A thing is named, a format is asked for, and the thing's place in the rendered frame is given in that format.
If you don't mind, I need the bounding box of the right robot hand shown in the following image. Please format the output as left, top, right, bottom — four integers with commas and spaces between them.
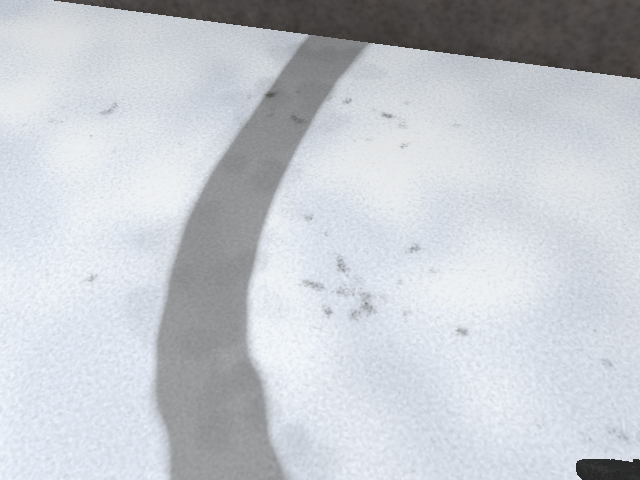
576, 459, 640, 480

